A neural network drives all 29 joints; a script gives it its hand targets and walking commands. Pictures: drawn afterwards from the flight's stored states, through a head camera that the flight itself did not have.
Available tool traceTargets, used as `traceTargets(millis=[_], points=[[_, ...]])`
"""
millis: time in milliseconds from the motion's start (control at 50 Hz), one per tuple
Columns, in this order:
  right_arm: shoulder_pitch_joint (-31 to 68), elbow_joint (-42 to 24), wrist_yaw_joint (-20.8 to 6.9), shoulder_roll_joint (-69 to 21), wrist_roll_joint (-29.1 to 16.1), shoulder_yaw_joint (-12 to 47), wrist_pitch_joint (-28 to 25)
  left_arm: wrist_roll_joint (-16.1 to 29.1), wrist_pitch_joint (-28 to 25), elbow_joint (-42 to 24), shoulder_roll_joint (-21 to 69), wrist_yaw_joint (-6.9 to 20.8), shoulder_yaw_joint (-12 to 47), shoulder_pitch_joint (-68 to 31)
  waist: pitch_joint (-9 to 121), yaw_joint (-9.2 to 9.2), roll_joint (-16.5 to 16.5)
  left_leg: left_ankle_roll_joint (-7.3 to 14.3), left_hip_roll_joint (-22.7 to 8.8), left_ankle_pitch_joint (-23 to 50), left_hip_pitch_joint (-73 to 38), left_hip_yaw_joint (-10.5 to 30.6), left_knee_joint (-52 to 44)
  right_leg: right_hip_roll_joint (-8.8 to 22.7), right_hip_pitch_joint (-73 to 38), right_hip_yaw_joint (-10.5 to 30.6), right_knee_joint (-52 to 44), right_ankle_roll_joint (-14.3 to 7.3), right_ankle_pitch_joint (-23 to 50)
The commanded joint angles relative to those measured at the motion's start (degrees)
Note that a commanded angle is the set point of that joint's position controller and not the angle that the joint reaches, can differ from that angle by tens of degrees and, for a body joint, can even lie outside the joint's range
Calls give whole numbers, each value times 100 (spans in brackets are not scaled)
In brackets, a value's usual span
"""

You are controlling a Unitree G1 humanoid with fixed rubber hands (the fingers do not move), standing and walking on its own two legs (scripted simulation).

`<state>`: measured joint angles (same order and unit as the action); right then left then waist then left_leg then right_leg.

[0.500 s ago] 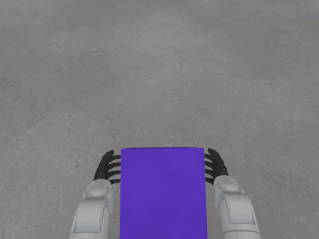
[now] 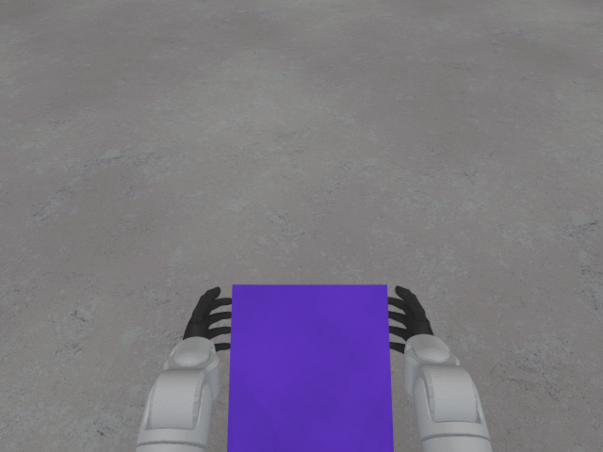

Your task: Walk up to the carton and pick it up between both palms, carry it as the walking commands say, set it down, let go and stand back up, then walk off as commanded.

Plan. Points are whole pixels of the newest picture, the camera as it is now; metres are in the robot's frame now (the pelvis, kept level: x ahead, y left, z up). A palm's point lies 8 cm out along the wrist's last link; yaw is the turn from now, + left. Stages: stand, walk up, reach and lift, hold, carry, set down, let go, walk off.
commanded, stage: carry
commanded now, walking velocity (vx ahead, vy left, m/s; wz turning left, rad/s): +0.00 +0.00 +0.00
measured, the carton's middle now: (306, 353) +0.30 -0.01 -0.08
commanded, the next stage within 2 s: none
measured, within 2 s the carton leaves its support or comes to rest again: neither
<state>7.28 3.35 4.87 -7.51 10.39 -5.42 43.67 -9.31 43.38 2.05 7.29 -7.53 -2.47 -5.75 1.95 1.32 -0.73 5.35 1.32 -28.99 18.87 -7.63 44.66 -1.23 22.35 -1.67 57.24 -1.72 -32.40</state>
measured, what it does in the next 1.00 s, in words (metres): walks ahead: right foot, then left foot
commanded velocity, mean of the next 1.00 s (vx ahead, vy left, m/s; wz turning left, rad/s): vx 0.00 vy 0.00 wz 0.00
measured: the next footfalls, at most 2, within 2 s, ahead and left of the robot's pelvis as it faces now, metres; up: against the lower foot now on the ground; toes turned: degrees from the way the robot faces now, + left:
right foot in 0.04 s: +0.03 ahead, -0.09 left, +0.00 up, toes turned -3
left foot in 0.24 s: +0.12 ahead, +0.07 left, +0.00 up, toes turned +6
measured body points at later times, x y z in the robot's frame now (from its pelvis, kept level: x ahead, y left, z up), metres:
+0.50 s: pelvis +0.21 +0.02 -0.01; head +0.22 +0.02 +0.44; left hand +0.50 +0.16 +0.01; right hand +0.50 -0.13 +0.00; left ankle +0.09 +0.07 -0.67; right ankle +0.15 -0.08 -0.71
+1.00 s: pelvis +0.48 +0.06 -0.03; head +0.50 +0.09 +0.42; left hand +0.78 +0.19 -0.01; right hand +0.76 -0.10 -0.01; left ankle +0.33 +0.11 -0.61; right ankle +0.39 -0.04 -0.70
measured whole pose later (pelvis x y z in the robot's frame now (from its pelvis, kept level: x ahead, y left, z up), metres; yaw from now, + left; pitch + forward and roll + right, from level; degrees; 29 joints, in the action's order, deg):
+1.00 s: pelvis +0.48 +0.06 -0.03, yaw -2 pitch +4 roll -5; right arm 7.3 4.6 6.4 -7.3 10.4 -5.4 43.1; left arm -9.4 44.3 2.2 7.6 -8.1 -2.5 -8.8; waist 2.8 0.5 -0.3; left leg 1.8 1.7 -45.4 26.1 -2.1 82.4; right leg 0.7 20.3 -12.3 52.4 -2.1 -35.5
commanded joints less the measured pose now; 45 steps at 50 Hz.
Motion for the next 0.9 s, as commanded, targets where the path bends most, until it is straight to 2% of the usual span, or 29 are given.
traceTargets(millis=[0,20,40,60,80,140,200,220,240,260,280,320,340,380,400,420,440,460,480,520,540,580,600,620,640,700,780,860,880], points=[[3594,-1411,-1526,-5001,-1837,3843,-546,1375,-501,-1075,5108,1599,3267,-3177,2225,-126,-881,358,-1242,9372,-2666,1002,-550,-177,503,-642,-2343,-29,1085],[3314,-1166,-1524,-4998,-1778,3733,-525,1368,-511,-1273,5045,1578,3257,-3202,2850,-207,-939,139,-1081,9028,-2167,543,162,-154,-814,-615,-2855,-105,2599],[3005,-1017,-1522,-5020,-1669,3665,-482,1333,-478,-1109,5123,1581,3200,-2825,3212,-261,-164,-180,-725,6853,-746,354,998,460,-2405,112,-2445,-491,6062],[3665,-1395,-1541,-4990,-1846,3923,-523,1345,-525,-1006,5113,1598,3124,-2748,3198,-409,1782,-386,20,2440,966,60,2332,1347,-3635,1301,-2166,-1060,10949],[3661,-1195,-1578,-5007,-1789,3854,-496,1278,-503,-1062,5164,1552,3131,-3061,2985,-332,1911,-296,499,-535,2065,416,2524,1700,-4228,1863,-2164,-1508,12342],[3579,-1444,-1575,-5029,-1844,3885,-495,1335,-463,-1400,5386,1538,3292,-3164,2222,-354,892,-219,126,-459,3029,336,1043,1580,-4493,1638,-2153,-1199,10695],[3159,-1472,-1582,-5147,-1820,3806,-481,1440,-484,-1819,5378,1477,3605,-3202,2709,-142,1351,-64,240,1366,968,225,-1342,1094,-3514,549,-1251,-668,10436],[3146,-1623,-1557,-5097,-1802,3805,-486,1592,-457,-1985,5430,1487,3739,-3329,3293,69,857,199,-67,4108,-1213,504,-1724,922,-2043,94,-382,-299,9024],[2823,-1068,-1532,-5044,-1650,3610,-459,1512,-425,-2003,5197,1501,3702,-3635,3444,241,-1059,898,-1240,9425,-3240,1752,-1163,278,228,-388,1068,192,4301],[2832,-819,-1501,-5010,-1524,3467,-502,1513,-452,-1711,5132,1576,3626,-3665,3012,173,-2050,1388,-2035,12332,-4024,2419,-866,-384,1614,-291,1630,157,-244],[2972,-1033,-1484,-5007,-1645,3550,-513,1700,-522,-2030,5001,1589,3680,-4072,2652,129,-1635,1310,-2108,12183,-4152,2567,-1040,-256,2273,-187,1651,39,-546],[3043,-922,-1459,-5053,-1548,3477,-475,1685,-510,-1523,5007,1665,3483,-3881,1884,46,-434,907,-1929,10126,-3498,2280,-1136,103,2292,-132,129,11,-157],[2972,-924,-1450,-5064,-1537,3487,-496,1607,-524,-1354,4966,1661,3385,-3564,1804,4,-479,654,-1588,9541,-3421,1840,-986,88,2137,-372,-649,5,110],[3528,-1496,-1439,-5067,-1809,3738,-591,1651,-577,-1584,4951,1613,3414,-3675,2155,-65,-1159,321,-1221,10539,-3022,1093,-478,-206,920,-823,-1856,-30,730],[3420,-1456,-1440,-5098,-1827,3735,-581,1699,-558,-1593,5100,1618,3407,-3633,2474,-128,-1033,168,-1177,10390,-2503,821,-152,-249,-101,-923,-2266,-89,1664],[3257,-1300,-1439,-4984,-1707,3649,-547,1543,-529,-1396,5059,1599,3332,-3350,2986,-223,-699,-41,-948,9432,-1536,470,739,37,-1646,-654,-2347,-300,4049],[3568,-1553,-1459,-4996,-1889,3861,-552,1612,-559,-1372,5120,1606,3404,-3248,3351,-421,754,-356,-381,7143,-336,42,2400,673,-3041,218,-2020,-879,8295],[3794,-1397,-1538,-4995,-1896,3857,-541,1463,-532,-1129,5128,1571,3210,-3089,3047,-550,2162,-534,360,2024,1726,164,3673,1522,-4131,1500,-2023,-1566,11977],[3245,-1169,-1583,-5181,-1849,3821,-509,1470,-491,-1317,5263,1513,3339,-2955,2832,-483,2085,-469,529,-1010,3163,392,3373,1874,-5106,1950,-2139,-1730,12317],[3550,-1348,-1589,-5128,-1780,3711,-569,1334,-514,-1513,5324,1495,3361,-3259,2291,-512,1129,-209,20,-1740,4502,755,2318,1914,-5514,2105,-1892,-1391,10581],[3338,-1409,-1579,-5003,-1751,3657,-554,1357,-471,-1502,5360,1472,3477,-3109,2209,-446,601,-115,-84,-1142,3943,734,1173,1774,-5079,1799,-1671,-1191,9984],[3033,-1220,-1571,-5038,-1726,3479,-574,1467,-497,-1763,5170,1428,3595,-3466,2691,-129,919,-130,103,1284,1265,399,-1509,1253,-3707,269,-753,-568,9690],[2908,-1155,-1570,-5037,-1671,3387,-564,1614,-484,-1941,5175,1430,3738,-3653,3064,136,328,84,-124,4484,-1049,757,-2082,957,-1910,-206,382,-134,7714],[2879,-1018,-1543,-5035,-1686,3423,-541,1614,-420,-1759,5167,1456,3774,-3644,3112,166,-1468,930,-1611,10389,-3082,2432,-1508,10,649,-555,1674,381,2055],[3206,-1146,-1476,-4918,-1659,3337,-620,1656,-478,-1603,5029,1515,3741,-3941,2886,96,-2011,1120,-1988,12624,-3555,2738,-1094,-374,1201,-172,2045,290,-199],[3185,-1247,-1473,-5070,-1813,3528,-595,1809,-549,-1642,5025,1570,3723,-3941,1749,74,-872,730,-1608,10704,-3343,2590,-1230,-52,2355,-157,1222,94,-186],[3142,-1151,-1457,-4998,-1759,3489,-610,1661,-566,-1429,4966,1532,3471,-3707,1928,86,-1076,94,-1379,10832,-3740,1875,-966,-90,2208,-734,-55,13,609],[3832,-1684,-1489,-4944,-1957,3669,-657,1511,-512,-1369,5152,1477,3360,-3646,2143,-44,-1331,-306,-1041,11784,-2433,1139,-294,-396,-62,-1249,-1510,-225,1845],[3979,-1719,-1514,-4887,-2008,3717,-622,1441,-502,-1353,5119,1473,3283,-3558,2384,-254,-817,-535,-945,11173,-1519,857,693,-44,-1272,-952,-1701,-517,3370]])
